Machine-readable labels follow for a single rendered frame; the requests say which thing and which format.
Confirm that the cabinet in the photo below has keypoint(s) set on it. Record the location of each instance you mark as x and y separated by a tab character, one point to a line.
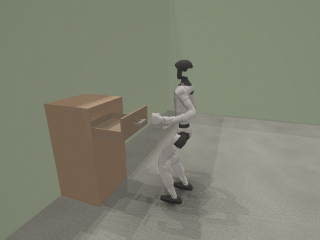
88	169

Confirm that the left robot forearm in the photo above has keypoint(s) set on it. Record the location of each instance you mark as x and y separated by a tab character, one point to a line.
184	117

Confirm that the humanoid robot torso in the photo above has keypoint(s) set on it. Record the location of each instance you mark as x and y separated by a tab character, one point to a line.
184	127

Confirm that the left robot hand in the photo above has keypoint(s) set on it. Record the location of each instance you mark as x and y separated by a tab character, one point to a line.
156	119

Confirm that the handle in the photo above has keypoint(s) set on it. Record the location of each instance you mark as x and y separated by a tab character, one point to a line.
142	121

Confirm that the robot right upper arm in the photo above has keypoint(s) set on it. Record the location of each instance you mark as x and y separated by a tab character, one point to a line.
194	102

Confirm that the right robot hand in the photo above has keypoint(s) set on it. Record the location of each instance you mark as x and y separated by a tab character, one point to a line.
167	125

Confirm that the robot left upper arm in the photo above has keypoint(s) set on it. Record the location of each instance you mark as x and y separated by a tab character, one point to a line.
181	93

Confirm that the robot left thigh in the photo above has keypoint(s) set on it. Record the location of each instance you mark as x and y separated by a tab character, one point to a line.
177	141

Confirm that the drawer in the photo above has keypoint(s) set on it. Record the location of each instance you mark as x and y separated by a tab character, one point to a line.
118	127

